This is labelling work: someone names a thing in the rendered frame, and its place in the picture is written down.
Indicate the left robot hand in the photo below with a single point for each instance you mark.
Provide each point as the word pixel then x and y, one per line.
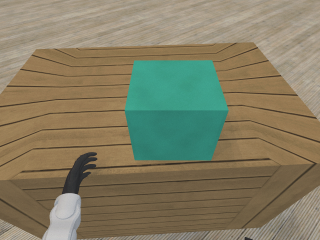
pixel 76 175

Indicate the pedestal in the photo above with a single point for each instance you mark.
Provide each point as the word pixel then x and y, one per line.
pixel 66 102

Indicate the robot left forearm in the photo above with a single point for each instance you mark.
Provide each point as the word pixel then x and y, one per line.
pixel 65 218

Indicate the carton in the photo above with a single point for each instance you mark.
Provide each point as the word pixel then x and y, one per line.
pixel 175 110

